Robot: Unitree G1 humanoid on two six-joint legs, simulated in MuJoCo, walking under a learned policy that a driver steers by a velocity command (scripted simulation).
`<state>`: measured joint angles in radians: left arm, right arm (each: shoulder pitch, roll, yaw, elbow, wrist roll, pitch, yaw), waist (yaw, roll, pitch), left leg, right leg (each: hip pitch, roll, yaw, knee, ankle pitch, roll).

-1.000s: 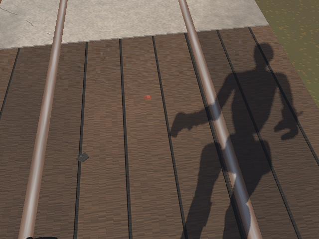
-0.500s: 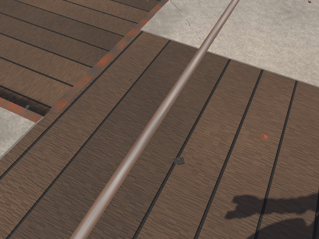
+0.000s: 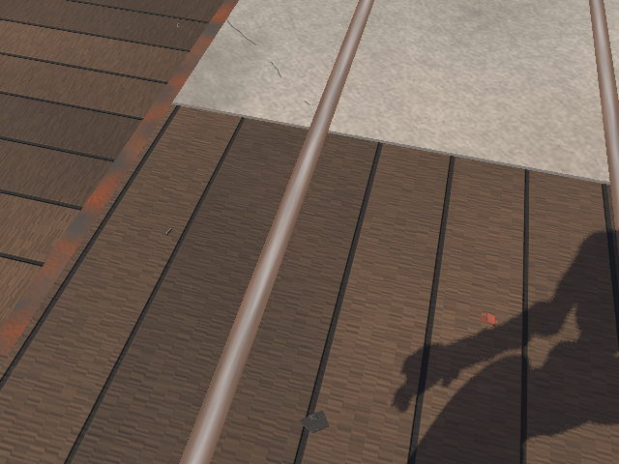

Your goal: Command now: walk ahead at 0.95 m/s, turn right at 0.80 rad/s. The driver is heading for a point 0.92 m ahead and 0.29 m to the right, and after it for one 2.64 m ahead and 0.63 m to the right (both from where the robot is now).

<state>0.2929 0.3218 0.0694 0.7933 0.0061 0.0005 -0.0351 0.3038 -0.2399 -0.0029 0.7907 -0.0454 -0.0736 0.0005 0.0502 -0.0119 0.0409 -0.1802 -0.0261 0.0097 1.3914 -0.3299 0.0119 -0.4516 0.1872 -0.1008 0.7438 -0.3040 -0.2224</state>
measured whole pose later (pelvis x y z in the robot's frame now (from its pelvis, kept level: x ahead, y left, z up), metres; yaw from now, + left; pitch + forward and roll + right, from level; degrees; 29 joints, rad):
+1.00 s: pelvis +0.83 -0.26 +0.03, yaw -51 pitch +0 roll -2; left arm 0.39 0.30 0.04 0.82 0.02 -0.06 0.00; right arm 0.19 -0.24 0.01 0.66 -0.04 -0.05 0.02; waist 0.01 0.01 0.04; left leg -0.66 0.17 -0.05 1.17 -0.29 -0.02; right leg -0.13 0.21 -0.01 0.42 -0.29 -0.17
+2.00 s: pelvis +1.61 -0.80 +0.02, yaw -3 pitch +2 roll -2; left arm 0.51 0.32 0.05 0.90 0.02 -0.11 0.01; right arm -0.05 -0.35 -0.03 0.57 -0.04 0.00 0.09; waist 0.08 0.05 0.03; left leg -0.79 0.04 0.09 0.86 -0.01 0.10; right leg 0.15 -0.01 -0.26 0.25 -0.40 0.04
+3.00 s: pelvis +1.94 -0.85 +0.04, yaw +36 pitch +1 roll -1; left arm 0.25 0.30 0.08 0.74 -0.02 0.03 0.02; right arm 0.19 -0.21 -0.02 0.69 -0.04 0.02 -0.02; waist 0.03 -0.04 0.01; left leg -0.24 -0.01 0.01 0.51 -0.29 0.04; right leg -0.50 0.01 0.05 0.94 -0.43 0.06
